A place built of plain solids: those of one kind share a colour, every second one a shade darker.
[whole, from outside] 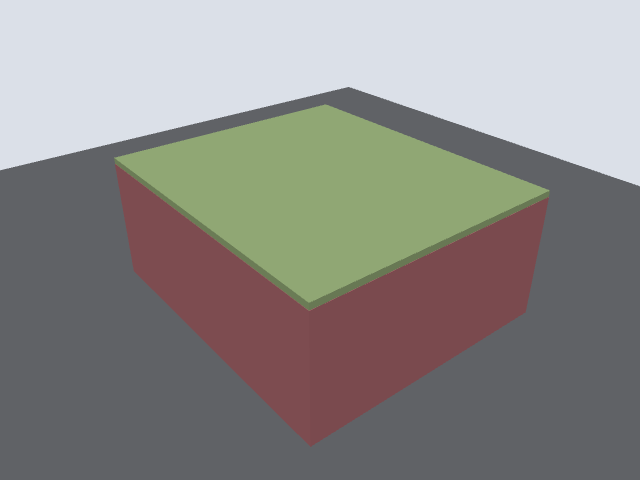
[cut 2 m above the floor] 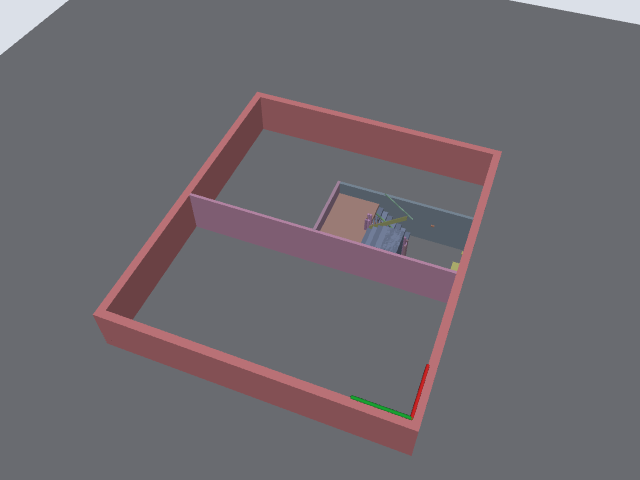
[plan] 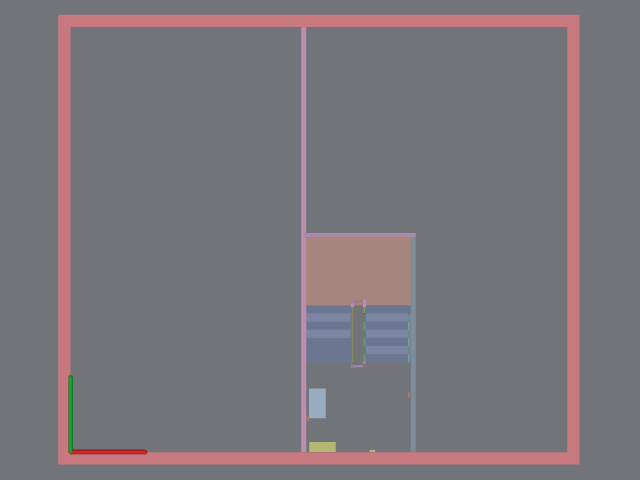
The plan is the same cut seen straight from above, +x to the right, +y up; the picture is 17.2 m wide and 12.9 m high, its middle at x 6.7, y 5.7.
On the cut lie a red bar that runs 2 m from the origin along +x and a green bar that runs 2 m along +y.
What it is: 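A small block of dwellings, 13.3 m wide and 11.4 m deep inside, its common dog-leg stair of 16 risers of 177 mm a storey on goings of 219 mm, 1.20 m wide flights and a well of 0.41 m; the dwelling on the first floor; a hall, a living room with a kitchen corner, a second bedroom, a bedroom, the bathroom shut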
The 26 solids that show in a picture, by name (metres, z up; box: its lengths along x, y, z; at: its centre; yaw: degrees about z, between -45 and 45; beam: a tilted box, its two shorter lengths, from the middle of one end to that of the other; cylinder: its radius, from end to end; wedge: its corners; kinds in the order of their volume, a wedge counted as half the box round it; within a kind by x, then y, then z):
{
 "wall_1": {"box": [0.33, 12.09, 5.71], "at": [-0.17, 5.71, 2.81]},
 "wall_2": {"box": [14.01, 0.33, 5.71], "at": [6.67, -0.17, 2.81]},
 "wall_3": {"box": [14.01, 0.33, 5.71], "at": [6.67, 11.59, 2.81]},
 "wall_4": {"box": [0.33, 12.09, 5.71], "at": [13.51, 5.71, 2.81]},
 "roof_slab_1": {"box": [13.99, 12.07, 0.44], "at": [6.67, 5.71, 5.73]},
 "piece_1": {"box": [1.2, 0.23, 2.71], "at": [6.93, 2.52, 1.3]},
 "piece_2": {"box": [1.2, 0.43, 2.53], "at": [6.93, 2.64, 1.21]},
 "piece_3": {"box": [1.2, 0.66, 2.35], "at": [6.93, 2.74, 1.13]},
 "piece_4": {"box": [1.2, 0.66, 2.17], "at": [6.93, 2.96, 1.04]},
 "piece_5": {"box": [1.2, 0.66, 2.0], "at": [6.93, 3.18, 0.95]},
 "piece_6": {"box": [1.2, 0.66, 1.82], "at": [6.93, 3.4, 0.86]},
 "piece_7": {"box": [1.2, 0.66, 1.64], "at": [6.93, 3.61, 0.77]},
 "piece_8": {"box": [1.2, 0.66, 0.23], "at": [8.54, 2.74, 0.06]},
 "piece_9": {"box": [1.2, 0.66, 0.4], "at": [8.54, 2.96, 0.15]},
 "piece_10": {"box": [1.2, 0.66, 0.58], "at": [8.54, 3.18, 0.24]},
 "piece_11": {"box": [1.2, 0.66, 0.76], "at": [8.54, 3.4, 0.33]},
 "piece_12": {"box": [1.2, 0.66, 0.94], "at": [8.54, 3.62, 0.42]},
 "piece_13": {"box": [1.2, 0.66, 1.11], "at": [8.54, 3.84, 0.51]},
 "piece_14": {"box": [1.2, 0.52, 1.29], "at": [8.54, 3.99, 0.59]},
 "half_1": {"box": [2.81, 1.81, 1.47], "at": [7.73, 4.85, 0.68]},
 "core_wall_1": {"box": [0.13, 5.76, 5.55], "at": [9.2, 2.88, 2.73]},
 "core_wall_low_1": {"box": [0.13, 11.42, 2.72], "at": [6.26, 5.71, 1.31]},
 "core_wall_back_1": {"box": [3.01, 0.13, 5.55], "at": [7.77, 5.82, 2.73]},
 "hung_more_letter_boxes_1": {"box": [0.71, 0.27, 1.58], "at": [6.77, 0.14, 0.74]},
 "guard_string_1": {"wedge": [[7.56, 2.41, 2.64], [7.56, 2.41, 2.86], [7.56, 3.95, 1.39], [7.56, 3.95, 1.62], [7.6, 2.41, 2.64], [7.6, 2.41, 2.86], [7.6, 3.95, 1.39], [7.6, 3.95, 1.62]]},
 "laid_doormat_1": {"box": [0.45, 0.8, 0.05], "at": [6.63, 1.31, -0.02]}
}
